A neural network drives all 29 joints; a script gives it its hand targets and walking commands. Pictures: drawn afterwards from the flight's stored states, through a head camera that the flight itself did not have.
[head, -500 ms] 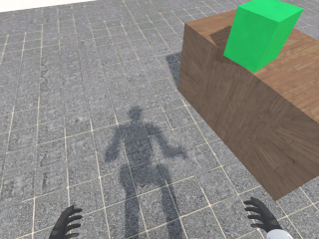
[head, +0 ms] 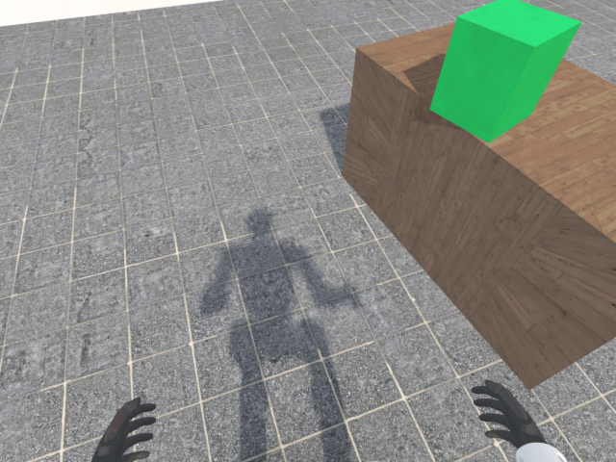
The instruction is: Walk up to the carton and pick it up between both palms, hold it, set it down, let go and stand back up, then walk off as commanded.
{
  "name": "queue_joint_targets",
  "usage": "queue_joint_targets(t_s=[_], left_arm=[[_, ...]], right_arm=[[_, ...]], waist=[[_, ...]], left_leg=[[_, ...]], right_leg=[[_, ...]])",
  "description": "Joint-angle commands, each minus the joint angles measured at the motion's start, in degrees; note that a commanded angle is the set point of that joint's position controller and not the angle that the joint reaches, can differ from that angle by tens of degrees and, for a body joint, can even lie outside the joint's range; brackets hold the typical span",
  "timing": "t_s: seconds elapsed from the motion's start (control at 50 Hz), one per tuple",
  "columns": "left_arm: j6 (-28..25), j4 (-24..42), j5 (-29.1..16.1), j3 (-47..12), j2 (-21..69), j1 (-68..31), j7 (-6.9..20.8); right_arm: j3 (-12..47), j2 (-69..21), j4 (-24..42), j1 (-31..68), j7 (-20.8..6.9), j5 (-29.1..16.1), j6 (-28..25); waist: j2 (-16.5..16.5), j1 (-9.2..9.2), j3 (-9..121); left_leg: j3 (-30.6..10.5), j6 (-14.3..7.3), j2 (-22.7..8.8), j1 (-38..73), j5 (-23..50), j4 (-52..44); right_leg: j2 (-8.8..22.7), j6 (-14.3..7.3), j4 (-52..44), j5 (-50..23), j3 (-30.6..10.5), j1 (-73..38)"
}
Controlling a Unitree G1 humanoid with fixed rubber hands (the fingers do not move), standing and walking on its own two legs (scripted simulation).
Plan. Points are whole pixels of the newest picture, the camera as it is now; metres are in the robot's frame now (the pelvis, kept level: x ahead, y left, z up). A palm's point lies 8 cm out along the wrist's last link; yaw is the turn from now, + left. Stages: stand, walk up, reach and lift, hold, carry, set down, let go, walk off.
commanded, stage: stand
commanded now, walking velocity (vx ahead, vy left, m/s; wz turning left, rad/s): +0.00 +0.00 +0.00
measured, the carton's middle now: (497, 70) +1.01 -0.50 -0.01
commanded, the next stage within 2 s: none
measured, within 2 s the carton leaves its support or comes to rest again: neither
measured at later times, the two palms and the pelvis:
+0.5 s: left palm out of the picture +0.11 +0.26 -0.08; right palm (530, 455) +0.14 -0.28 -0.07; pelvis -0.02 +0.00 +0.00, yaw +0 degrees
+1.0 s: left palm out of the picture +0.10 +0.26 -0.08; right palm out of the picture +0.13 -0.28 -0.07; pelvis -0.02 +0.00 +0.00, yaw +0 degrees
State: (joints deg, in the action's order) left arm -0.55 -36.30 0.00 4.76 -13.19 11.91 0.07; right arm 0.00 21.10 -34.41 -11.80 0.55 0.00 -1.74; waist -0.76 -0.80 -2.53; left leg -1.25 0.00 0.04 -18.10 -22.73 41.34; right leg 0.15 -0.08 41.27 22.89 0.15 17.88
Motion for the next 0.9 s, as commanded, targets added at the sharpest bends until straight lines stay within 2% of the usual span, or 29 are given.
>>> queue_joint_targets(t_s=[0.0,0.04,0.08,0.1,0.12,0.14,0.16,0.2,0.22,0.26,0.34,0.38,0.44,0.48,0.52,0.58,0.6,0.62,0.66,0.68,0.7,0.72,0.76,0.78,0.8,0.82,0.84,0.86,0.88], left_arm=[[-2.15,0.64,0.47,2.99,-16.90,-3.24,-0.63],[-1.97,-0.16,1.06,3.71,-18.22,-4.34,-1.03],[-1.92,0.55,0.44,3.27,-15.33,-3.75,-0.74],[-2.37,0.38,1.04,3.08,-16.30,-3.43,-0.71],[-2.27,0.36,0.53,3.03,-17.05,-4.48,-0.47],[-2.29,0.18,0.80,2.83,-15.94,-3.73,-0.39],[-2.09,-0.07,1.93,3.75,-18.60,-4.82,-1.06],[-1.35,0.09,0.38,3.48,-17.17,-4.44,-0.52],[-1.21,0.50,0.78,3.86,-17.17,-4.47,-0.47],[-2.24,0.02,0.88,2.77,-16.42,-5.40,0.24],[-1.85,-0.81,1.00,3.04,-16.52,-4.34,0.13],[-2.05,-1.16,0.86,2.31,-16.38,-5.38,-0.21],[-2.77,-0.29,1.01,3.03,-17.98,-3.99,-0.30],[-2.22,-0.94,1.24,2.42,-16.79,-6.51,-0.64],[-2.24,-0.01,0.90,3.27,-17.58,-6.21,-0.68],[-2.61,-0.42,0.71,2.35,-15.48,-2.20,0.20],[-2.52,-1.61,0.39,2.88,-17.12,-5.37,0.15],[-2.09,-1.34,0.93,2.55,-16.05,-5.10,-0.15],[-1.99,-1.48,0.75,2.63,-16.95,-3.30,-0.37],[-1.79,-1.94,0.88,2.96,-17.17,-4.78,-0.24],[-2.25,-1.03,0.75,2.72,-15.70,-5.07,0.13],[-1.70,-2.64,0.99,2.27,-15.10,-3.05,0.00],[-1.92,-1.27,0.93,2.61,-16.98,-6.34,-0.17],[-1.78,-1.50,0.73,2.46,-16.98,-6.18,0.14],[-1.58,-1.88,0.95,2.81,-17.12,-6.53,-0.10],[-1.74,-2.36,0.99,2.73,-15.88,-4.40,-0.15],[-1.87,-1.53,1.07,2.82,-17.56,-6.57,-0.38],[-1.37,-2.17,0.49,3.13,-16.34,-4.38,0.13],[-1.46,-2.42,-0.31,1.98,-14.69,-3.41,-0.23]], right_arm=[[-4.54,10.64,0.16,2.42,0.89,1.28,-2.33],[-4.76,10.67,-0.94,1.54,0.87,1.00,-2.71],[-4.62,11.88,-0.28,1.47,0.85,1.71,-2.98],[-4.58,12.11,-0.81,2.93,0.66,1.10,-2.54],[-4.68,10.05,-0.20,1.06,0.34,0.52,-2.75],[-4.38,10.23,0.20,3.11,0.16,1.20,-2.70],[-3.43,8.10,0.33,2.51,0.18,0.79,-2.88],[-4.25,10.78,-1.05,2.45,0.16,1.34,-2.49],[-3.70,10.83,-0.38,2.34,0.19,1.63,-2.78],[-3.75,10.10,-0.40,3.53,-0.44,0.81,-2.66],[-3.97,10.80,-0.37,4.07,-0.14,1.00,-2.76],[-4.04,9.31,-0.64,3.33,-0.33,1.59,-3.00],[-4.22,10.08,-1.00,3.84,-0.31,1.26,-2.27],[-4.45,10.74,-0.43,3.94,0.31,1.56,-2.22],[-4.66,10.58,-2.04,2.74,0.38,1.75,-2.31],[-4.80,10.05,-0.18,4.25,0.09,1.43,-3.01],[-3.68,9.06,-1.02,4.53,-0.02,2.24,-2.77],[-3.66,9.23,-2.11,2.64,-0.08,1.73,-2.86],[-4.00,11.22,-1.40,2.17,0.65,1.42,-2.28],[-4.21,10.26,-1.58,1.44,0.53,1.16,-2.93],[-3.59,10.58,-2.12,3.05,-0.09,1.50,-3.01],[-4.41,11.60,-2.51,2.68,0.60,1.92,-2.63],[-3.98,10.52,-1.56,5.02,0.06,1.42,-2.14],[-3.93,11.81,-2.16,3.08,-0.25,1.22,-2.26],[-4.16,10.04,-2.25,2.83,-0.02,1.48,-2.36],[-3.80,10.35,-2.42,3.27,0.17,2.29,-2.58],[-4.39,10.19,-2.04,3.07,0.24,1.71,-2.68],[-4.35,11.49,-3.05,1.72,0.33,1.86,-3.22],[-3.73,10.92,-1.99,5.43,-0.33,1.71,-3.31]], waist=[[0.77,-0.07,5.75],[5.46,-0.01,5.93],[-0.22,-0.49,5.65],[1.95,-1.05,5.25],[4.83,0.92,5.73],[1.98,-0.17,6.92],[4.69,1.01,4.04],[-0.69,-0.66,5.84],[-1.02,-0.04,2.94],[6.31,-0.38,1.82],[1.28,-0.54,6.21],[3.71,0.46,2.37],[2.19,-0.61,3.81],[3.21,0.54,0.35],[2.99,-1.10,0.00],[-1.86,-0.89,6.76],[0.17,-0.75,3.08],[1.02,-0.22,0.04],[-0.01,-0.38,3.23],[1.62,0.83,3.48],[-0.14,-1.41,0.35],[-1.25,0.14,1.67],[3.25,-0.06,1.73],[1.54,-0.31,0.17],[3.31,0.64,-0.07],[-0.47,-0.78,1.90],[0.33,1.50,2.09],[-1.15,-0.27,3.77],[-1.91,-2.95,1.59]], left_leg=[[-4.95,-4.74,-5.06,4.42,24.53,-6.93],[-5.72,-4.04,-5.06,3.83,22.88,-6.93],[-6.79,-4.76,-6.74,3.00,22.76,-8.09],[-7.50,-5.09,-6.73,2.63,22.98,-8.06],[-8.03,-5.32,-7.10,2.43,20.72,-8.40],[-6.69,-5.57,-6.99,2.19,22.56,-7.47],[-5.55,-4.80,-5.32,0.73,20.24,-7.77],[-5.80,-3.72,-4.80,2.64,17.02,-8.97],[-6.61,-4.16,-5.46,0.46,15.40,-10.36],[-6.14,-4.10,-5.28,-1.07,11.27,-10.89],[-6.73,-4.10,-5.24,0.81,15.91,-9.03],[-6.85,-4.48,-5.39,0.51,15.43,-9.48],[-6.43,-4.48,-5.33,0.55,17.18,-9.68],[-6.42,-4.12,-4.75,0.68,13.19,-9.94],[-9.35,-5.35,-6.27,-2.85,11.26,-13.21],[-8.64,-5.07,-6.35,1.02,13.00,-9.39],[-6.01,-4.26,-5.26,1.42,14.26,-10.09],[-7.93,-4.26,-5.58,0.89,17.65,-11.42],[-7.22,-4.05,-5.71,4.07,18.66,-9.34],[-9.70,-4.54,-7.71,2.01,15.05,-11.31],[-9.00,-4.12,-6.95,-1.84,11.74,-11.57],[-8.04,-4.06,-6.89,-1.23,9.26,-12.36],[-7.28,-4.26,-5.96,-0.59,9.19,-12.23],[-6.90,-3.57,-5.67,0.65,10.71,-12.09],[-8.12,-3.73,-5.60,-0.47,10.25,-12.55],[-8.57,-4.52,-6.08,1.14,8.58,-12.78],[-9.57,-3.98,-7.04,2.25,9.34,-14.56],[-13.04,-4.83,-9.41,3.21,11.15,-14.93],[-12.95,-6.34,-9.67,-0.38,12.93,-14.22]], right_leg=[[3.83,-4.28,-4.31,-19.42,-3.40,-0.56],[4.35,-4.11,-4.96,-20.49,-3.60,-2.46],[3.74,-4.13,-3.58,-19.42,-3.64,-2.71],[4.59,-4.40,-5.25,-18.56,-4.08,-1.82],[4.03,-4.15,-3.86,-17.67,-4.63,-2.33],[4.15,-4.07,-4.73,-17.56,-3.44,-4.19],[4.14,-4.73,-6.17,-19.21,-5.68,-2.69],[4.27,-4.32,-6.28,-12.59,-5.05,-2.02],[3.48,-4.00,-6.48,-12.13,-4.93,-1.44],[4.78,-4.68,-8.76,-7.21,-4.62,-0.83],[4.41,-4.38,-7.10,-12.50,-4.72,-2.53],[5.14,-5.30,-8.20,-13.80,-5.97,-0.46],[4.27,-4.00,-7.84,-15.26,-4.82,-3.15],[6.26,-5.33,-10.04,-8.50,-7.89,1.30],[4.30,-4.41,-8.34,-9.95,-5.34,-2.32],[5.34,-4.63,-8.23,-11.91,-6.66,-4.42],[5.05,-4.77,-8.45,-12.95,-6.34,-0.99],[4.24,-4.54,-8.13,-14.76,-5.99,-0.79],[4.63,-4.67,-8.58,-12.44,-5.85,0.13],[3.51,-3.85,-5.55,-11.27,-4.39,0.05],[3.31,-4.27,-7.85,-9.38,-5.44,-0.45],[3.65,-4.16,-8.93,-9.64,-5.29,-2.11],[3.90,-4.10,-8.86,-7.70,-5.22,-0.39],[4.06,-4.11,-10.39,-7.06,-5.18,0.91],[4.28,-4.23,-10.19,-7.12,-5.46,0.95],[3.69,-4.26,-8.96,-6.68,-5.68,-0.57],[3.59,-4.42,-7.91,-8.77,-5.68,1.26],[2.56,-2.99,-4.56,-7.32,-3.79,-0.35],[3.39,-3.77,-7.36,-7.91,-4.57,-2.01]])
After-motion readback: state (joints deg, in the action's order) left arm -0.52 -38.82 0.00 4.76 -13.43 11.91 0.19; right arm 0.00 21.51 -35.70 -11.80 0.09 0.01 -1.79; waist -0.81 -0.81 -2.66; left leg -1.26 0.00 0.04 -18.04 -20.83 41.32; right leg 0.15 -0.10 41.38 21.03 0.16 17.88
